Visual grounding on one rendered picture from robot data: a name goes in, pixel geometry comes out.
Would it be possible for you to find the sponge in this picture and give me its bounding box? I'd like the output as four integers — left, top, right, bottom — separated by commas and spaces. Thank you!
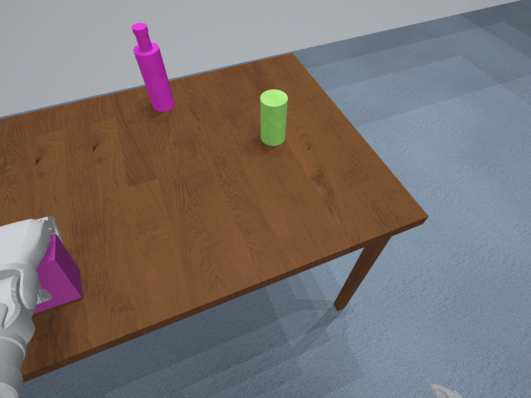
35, 234, 82, 313

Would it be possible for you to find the robot left forearm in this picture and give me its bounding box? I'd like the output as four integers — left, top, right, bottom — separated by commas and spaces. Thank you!
0, 264, 38, 398

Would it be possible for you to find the robot left hand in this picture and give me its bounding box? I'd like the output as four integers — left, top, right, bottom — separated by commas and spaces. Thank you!
0, 216, 63, 304

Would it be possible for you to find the table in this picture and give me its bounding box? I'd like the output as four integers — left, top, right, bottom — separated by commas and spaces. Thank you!
0, 53, 428, 383

